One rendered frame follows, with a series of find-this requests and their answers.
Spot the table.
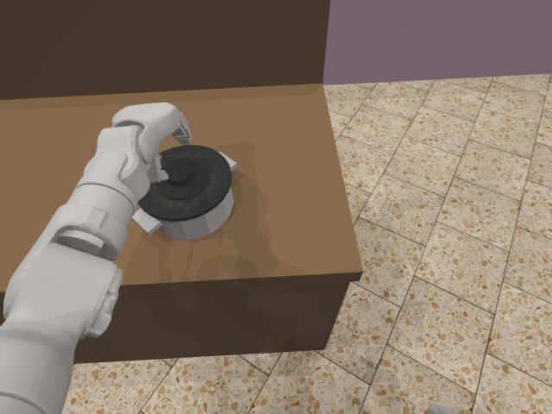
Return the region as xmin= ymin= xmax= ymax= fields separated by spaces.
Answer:
xmin=0 ymin=0 xmax=363 ymax=364

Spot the left robot forearm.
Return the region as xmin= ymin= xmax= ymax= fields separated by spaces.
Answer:
xmin=3 ymin=117 xmax=160 ymax=319

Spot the pot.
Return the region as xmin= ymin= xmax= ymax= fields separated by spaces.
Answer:
xmin=132 ymin=151 xmax=237 ymax=240

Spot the knob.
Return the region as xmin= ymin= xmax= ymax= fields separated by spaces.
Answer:
xmin=164 ymin=158 xmax=197 ymax=186

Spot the robot left upper arm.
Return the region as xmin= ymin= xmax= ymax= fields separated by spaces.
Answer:
xmin=0 ymin=241 xmax=123 ymax=414

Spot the left robot hand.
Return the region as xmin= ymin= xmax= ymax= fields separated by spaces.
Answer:
xmin=112 ymin=103 xmax=192 ymax=184

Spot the lid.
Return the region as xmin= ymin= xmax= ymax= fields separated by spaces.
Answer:
xmin=138 ymin=145 xmax=232 ymax=222

